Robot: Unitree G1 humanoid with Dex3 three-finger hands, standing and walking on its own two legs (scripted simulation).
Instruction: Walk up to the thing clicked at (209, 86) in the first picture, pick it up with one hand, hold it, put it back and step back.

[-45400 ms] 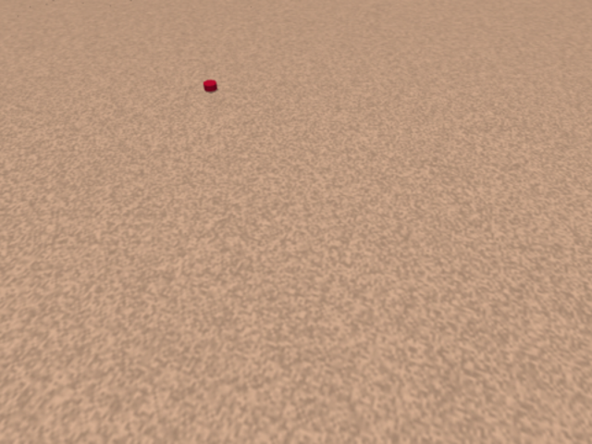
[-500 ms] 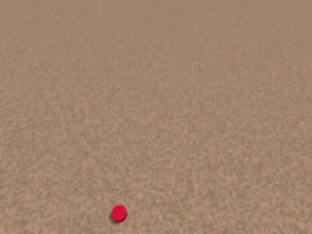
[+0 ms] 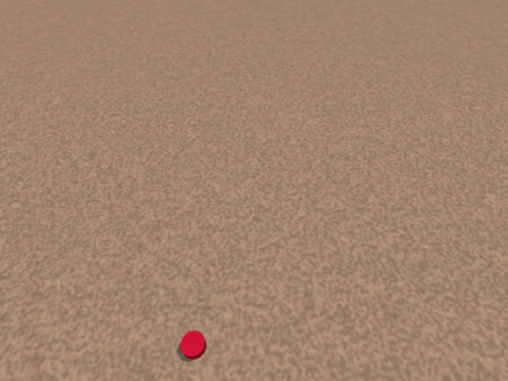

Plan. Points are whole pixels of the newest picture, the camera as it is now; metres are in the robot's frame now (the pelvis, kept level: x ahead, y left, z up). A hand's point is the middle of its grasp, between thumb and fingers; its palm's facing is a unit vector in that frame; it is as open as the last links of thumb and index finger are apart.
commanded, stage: stand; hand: left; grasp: from above
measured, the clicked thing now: (193, 344) +0.40 +0.24 -0.76
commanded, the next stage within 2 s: step back in 0.44 s
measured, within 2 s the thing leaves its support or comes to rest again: neither
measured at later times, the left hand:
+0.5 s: hand out of the picture +0.07 +0.25 -0.16, palm faces +0.01 -0.94 -0.35, open 7.4 cm
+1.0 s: hand out of the picture +0.04 +0.29 -0.18, palm faces -0.07 -0.93 -0.37, open 7.4 cm
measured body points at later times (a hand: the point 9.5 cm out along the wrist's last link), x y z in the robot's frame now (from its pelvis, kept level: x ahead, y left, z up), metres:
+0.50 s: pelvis +0.00 -0.01 +0.00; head +0.01 -0.01 +0.45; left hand +0.07 +0.29 -0.13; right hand +0.07 -0.31 -0.14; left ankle +0.02 +0.12 -0.75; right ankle +0.00 -0.14 -0.75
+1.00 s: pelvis -0.09 +0.03 -0.02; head -0.01 +0.04 +0.42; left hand +0.04 +0.34 -0.15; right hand +0.00 -0.29 -0.13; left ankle -0.02 +0.12 -0.75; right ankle -0.13 -0.12 -0.68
